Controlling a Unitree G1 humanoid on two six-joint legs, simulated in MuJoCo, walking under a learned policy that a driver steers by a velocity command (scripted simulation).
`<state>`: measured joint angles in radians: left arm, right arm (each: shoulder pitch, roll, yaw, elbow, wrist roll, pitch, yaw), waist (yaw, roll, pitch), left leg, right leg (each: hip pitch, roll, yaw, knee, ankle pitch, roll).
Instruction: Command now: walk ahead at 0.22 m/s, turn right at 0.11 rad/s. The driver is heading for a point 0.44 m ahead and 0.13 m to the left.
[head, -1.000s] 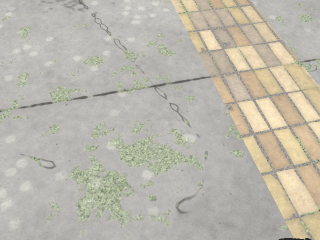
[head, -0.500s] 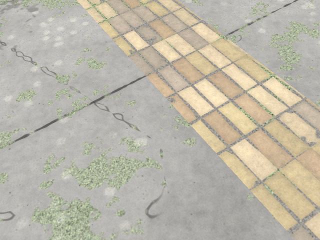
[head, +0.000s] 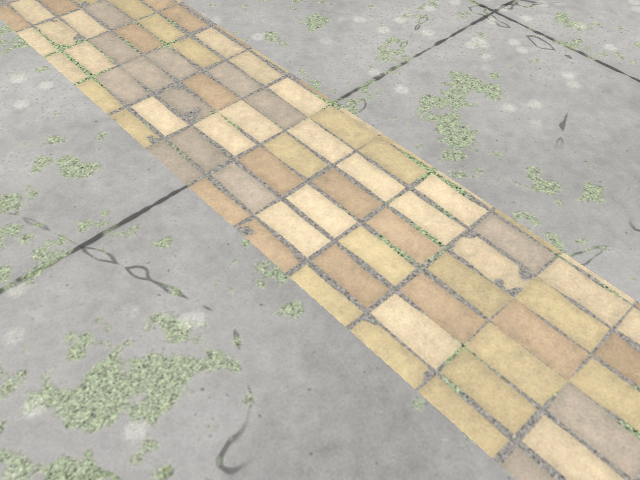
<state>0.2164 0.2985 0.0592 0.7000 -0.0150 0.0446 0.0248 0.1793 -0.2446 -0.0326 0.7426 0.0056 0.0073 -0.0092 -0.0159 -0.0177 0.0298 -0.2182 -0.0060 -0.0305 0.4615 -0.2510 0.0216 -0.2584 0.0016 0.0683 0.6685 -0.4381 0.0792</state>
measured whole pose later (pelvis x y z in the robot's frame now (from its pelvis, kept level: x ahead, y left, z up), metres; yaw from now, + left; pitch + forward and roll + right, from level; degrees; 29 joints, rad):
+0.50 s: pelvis +0.17 +0.05 -0.03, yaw +13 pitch +2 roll -1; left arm 0.42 0.30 0.07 0.83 -0.01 -0.05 0.02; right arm 0.06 -0.30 -0.05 0.62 0.03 -0.04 0.06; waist 0.06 0.01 0.06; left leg -0.55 -0.02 0.05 0.63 -0.10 0.09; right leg 0.12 -0.09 -0.18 0.47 -0.52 0.06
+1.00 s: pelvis +0.38 +0.11 -0.01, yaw +21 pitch +1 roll +1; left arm 0.14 0.26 0.03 0.70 0.03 -0.08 -0.01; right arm 0.24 -0.29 -0.03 0.79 -0.01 -0.02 -0.01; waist -0.04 -0.01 0.02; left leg -0.14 -0.11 -0.08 0.52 -0.37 0.07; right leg -0.42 -0.01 0.02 0.48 -0.05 -0.01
